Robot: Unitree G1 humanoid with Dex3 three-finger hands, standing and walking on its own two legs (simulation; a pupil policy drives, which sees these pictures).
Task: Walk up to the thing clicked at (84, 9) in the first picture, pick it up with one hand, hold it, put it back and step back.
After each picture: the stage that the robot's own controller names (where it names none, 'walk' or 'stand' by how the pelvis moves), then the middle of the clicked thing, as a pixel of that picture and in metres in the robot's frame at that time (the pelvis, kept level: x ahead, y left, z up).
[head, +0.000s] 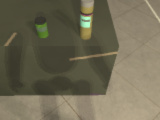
stand; (86, 19) +0.83 -0.01 -0.04
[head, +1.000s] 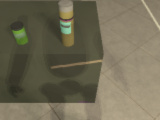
walk; (67, 25) +0.73 +0.13 -0.02
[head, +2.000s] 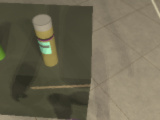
stand; (47, 43) +0.55 +0.18 -0.01
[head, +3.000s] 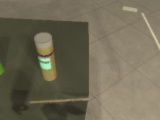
stand; (46, 59) +0.52 +0.17 -0.05
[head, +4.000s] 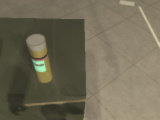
stand; (41, 61) +0.49 +0.19 -0.05
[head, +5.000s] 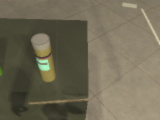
stand; (45, 60) +0.51 +0.18 -0.05
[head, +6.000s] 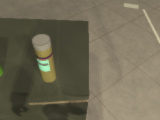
stand; (45, 60) +0.51 +0.18 -0.05
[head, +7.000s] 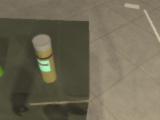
stand; (46, 61) +0.51 +0.17 -0.05
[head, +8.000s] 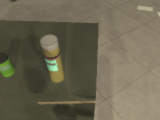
rise first; (53, 60) +0.51 +0.18 -0.04
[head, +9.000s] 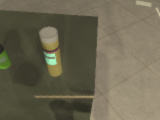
go down; (52, 54) +0.52 +0.16 -0.04
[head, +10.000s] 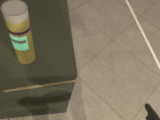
go down; (21, 37) +0.52 +0.17 +0.02
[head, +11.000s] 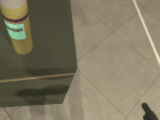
close in; (18, 24) +0.52 +0.17 +0.04
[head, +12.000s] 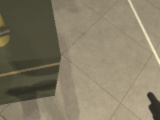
close; out of the picture +0.54 +0.19 +0.07
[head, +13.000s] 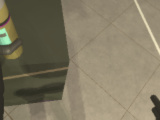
lift; (1, 28) +0.49 +0.18 +0.06
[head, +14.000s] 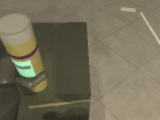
lift; (28, 60) +0.33 +0.15 +0.19
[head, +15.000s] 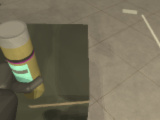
hold; (24, 65) +0.33 +0.17 +0.16
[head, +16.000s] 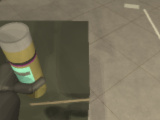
hold; (27, 66) +0.33 +0.16 +0.15
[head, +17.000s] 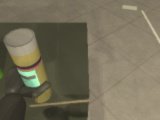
crouch; (32, 71) +0.33 +0.15 +0.13
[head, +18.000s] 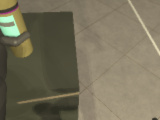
crouch; (11, 21) +0.47 +0.18 +0.18
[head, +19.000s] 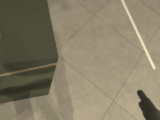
lower; out of the picture +0.55 +0.20 +0.06
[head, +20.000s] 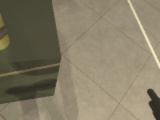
lower; out of the picture +0.53 +0.19 +0.06
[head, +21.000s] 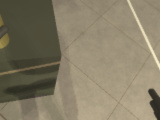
lower; out of the picture +0.53 +0.19 +0.07
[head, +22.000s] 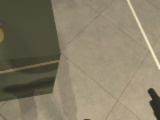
lower; out of the picture +0.54 +0.20 +0.07
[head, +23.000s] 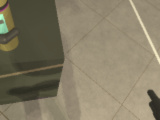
loosen; out of the picture +0.53 +0.17 +0.06
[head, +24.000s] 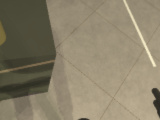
withdraw; out of the picture +0.52 +0.18 +0.07
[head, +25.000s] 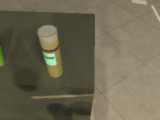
sink last; (52, 54) +0.50 +0.15 +0.00
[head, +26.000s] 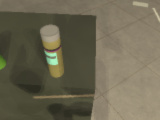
stand; (53, 53) +0.51 +0.15 +0.00
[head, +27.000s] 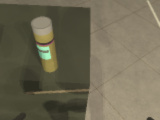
stand; (46, 47) +0.51 +0.16 +0.02
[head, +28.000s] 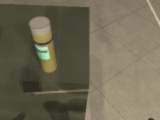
stand; (45, 47) +0.51 +0.17 +0.02
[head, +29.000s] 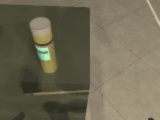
stand; (45, 48) +0.51 +0.16 +0.02
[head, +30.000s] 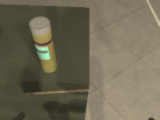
stand; (45, 48) +0.51 +0.17 +0.02
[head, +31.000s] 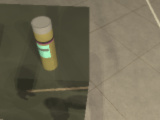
stand; (46, 46) +0.52 +0.16 +0.01
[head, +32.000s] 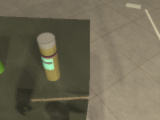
walk; (50, 59) +0.51 +0.16 -0.05
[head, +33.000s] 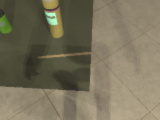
walk; (53, 14) +0.69 +0.17 -0.03
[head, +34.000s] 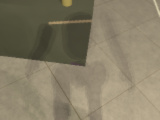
walk; out of the picture +1.04 +0.08 -0.03
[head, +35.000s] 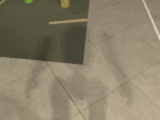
stand; out of the picture +1.17 +0.15 -0.03
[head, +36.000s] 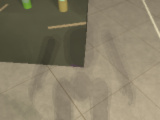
stand; out of the picture +1.17 +0.16 -0.05
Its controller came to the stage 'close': yes
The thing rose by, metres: 0.22
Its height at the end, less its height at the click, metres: +0.00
